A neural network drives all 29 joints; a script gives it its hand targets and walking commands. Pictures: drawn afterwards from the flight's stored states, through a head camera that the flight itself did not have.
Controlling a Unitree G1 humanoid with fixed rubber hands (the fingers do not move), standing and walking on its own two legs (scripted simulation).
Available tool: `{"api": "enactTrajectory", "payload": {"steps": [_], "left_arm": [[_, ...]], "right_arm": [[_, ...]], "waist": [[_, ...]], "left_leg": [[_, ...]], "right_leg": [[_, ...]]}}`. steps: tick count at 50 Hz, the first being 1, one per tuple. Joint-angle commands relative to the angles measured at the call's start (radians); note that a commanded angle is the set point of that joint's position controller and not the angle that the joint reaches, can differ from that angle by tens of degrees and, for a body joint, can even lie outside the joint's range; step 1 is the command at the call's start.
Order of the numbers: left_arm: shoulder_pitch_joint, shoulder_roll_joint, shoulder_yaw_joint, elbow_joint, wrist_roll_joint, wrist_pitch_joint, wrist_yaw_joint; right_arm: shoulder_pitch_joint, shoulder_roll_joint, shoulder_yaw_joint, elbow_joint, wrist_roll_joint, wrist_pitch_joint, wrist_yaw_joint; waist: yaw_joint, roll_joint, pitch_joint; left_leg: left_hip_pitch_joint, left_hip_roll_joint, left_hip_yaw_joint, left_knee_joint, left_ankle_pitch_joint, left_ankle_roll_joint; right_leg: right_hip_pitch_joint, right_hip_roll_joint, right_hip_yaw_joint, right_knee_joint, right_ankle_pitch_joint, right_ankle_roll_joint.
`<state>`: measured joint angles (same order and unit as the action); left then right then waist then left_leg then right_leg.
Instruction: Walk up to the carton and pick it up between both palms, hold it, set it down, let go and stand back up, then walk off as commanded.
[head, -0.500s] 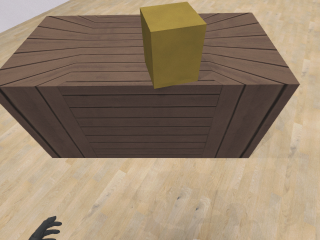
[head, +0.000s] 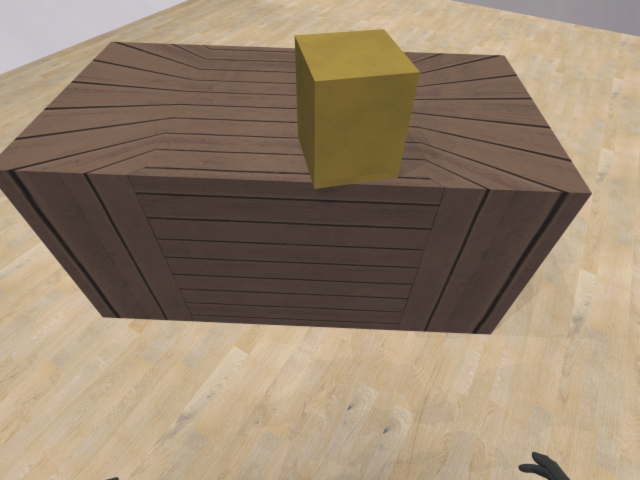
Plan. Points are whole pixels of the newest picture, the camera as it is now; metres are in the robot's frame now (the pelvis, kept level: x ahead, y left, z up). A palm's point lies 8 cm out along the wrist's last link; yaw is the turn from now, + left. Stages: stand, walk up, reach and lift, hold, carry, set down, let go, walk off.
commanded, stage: stand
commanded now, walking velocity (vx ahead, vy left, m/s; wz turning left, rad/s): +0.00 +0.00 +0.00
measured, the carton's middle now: (348, 110) +0.84 -0.02 +0.02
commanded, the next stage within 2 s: none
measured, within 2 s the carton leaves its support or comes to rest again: neither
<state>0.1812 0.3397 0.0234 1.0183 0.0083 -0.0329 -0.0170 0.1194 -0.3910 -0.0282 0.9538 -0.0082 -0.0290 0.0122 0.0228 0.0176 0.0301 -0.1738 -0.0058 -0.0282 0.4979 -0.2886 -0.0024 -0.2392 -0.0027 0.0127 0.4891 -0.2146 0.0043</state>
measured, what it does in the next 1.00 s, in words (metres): stands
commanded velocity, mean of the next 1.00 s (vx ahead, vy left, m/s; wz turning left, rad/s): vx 0.00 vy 0.00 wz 0.00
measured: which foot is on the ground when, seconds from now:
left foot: down 0.00-1.00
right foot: down 0.00-1.00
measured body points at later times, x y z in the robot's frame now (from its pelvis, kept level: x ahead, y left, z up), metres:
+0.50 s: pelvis +0.00 +0.00 +0.01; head +0.00 +0.00 +0.46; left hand +0.09 +0.31 -0.11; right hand +0.07 -0.31 -0.12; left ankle -0.01 +0.12 -0.74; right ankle +0.03 -0.12 -0.74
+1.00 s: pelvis +0.00 +0.00 +0.01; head +0.01 -0.01 +0.46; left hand +0.08 +0.31 -0.11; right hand +0.09 -0.32 -0.12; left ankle -0.01 +0.12 -0.74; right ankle +0.03 -0.13 -0.74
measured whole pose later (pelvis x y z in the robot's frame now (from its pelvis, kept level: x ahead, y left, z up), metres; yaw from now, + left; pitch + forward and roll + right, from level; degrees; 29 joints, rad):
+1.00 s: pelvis +0.00 +0.00 +0.01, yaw +0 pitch -3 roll +0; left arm 0.10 0.37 -0.01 1.14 0.01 -0.02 0.00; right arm 0.09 -0.38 -0.02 1.12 -0.01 -0.01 0.01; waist 0.00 0.01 0.05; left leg -0.07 0.00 -0.02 0.32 -0.20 -0.01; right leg -0.15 0.00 0.02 0.33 -0.14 0.01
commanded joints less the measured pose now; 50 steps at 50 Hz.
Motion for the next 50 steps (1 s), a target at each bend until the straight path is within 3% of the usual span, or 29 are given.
{"api": "enactTrajectory", "payload": {"steps": [1, 9, 20, 50], "left_arm": [[-0.076, 0.212, 0.032, -0.035, 0.002, -0.023, 0.017], [-0.098, 0.218, 0.020, 0.021, -0.004, -0.017, 0.018], [-0.128, 0.237, 0.011, 0.055, -0.001, -0.011, 0.020], [-0.117, 0.237, 0.001, 0.068, -0.001, -0.003, 0.026]], "right_arm": [[-0.028, -0.170, -0.034, -0.014, -0.001, -0.015, -0.013], [-0.076, -0.175, -0.028, 0.041, 0.002, -0.010, -0.014], [-0.074, -0.170, -0.023, 0.099, -0.001, -0.006, -0.013], [-0.057, -0.180, -0.021, 0.117, 0.000, 0.003, -0.017]], "waist": [[-0.029, -0.031, -0.038], [-0.011, -0.029, -0.041], [-0.014, -0.024, -0.037], [-0.024, -0.023, -0.042]], "left_leg": [[0.036, 0.114, -0.103, -0.136, 0.158, 0.044], [0.030, 0.119, -0.096, -0.205, 0.142, 0.029], [0.022, 0.117, -0.088, -0.239, 0.109, 0.021], [0.057, 0.124, -0.077, -0.241, 0.160, 0.017]], "right_leg": [[0.036, -0.111, 0.125, -0.132, 0.144, -0.042], [0.120, -0.111, 0.109, -0.164, 0.134, -0.028], [0.141, -0.119, 0.114, -0.192, 0.097, -0.029], [0.144, -0.120, 0.108, -0.201, 0.168, -0.027]]}}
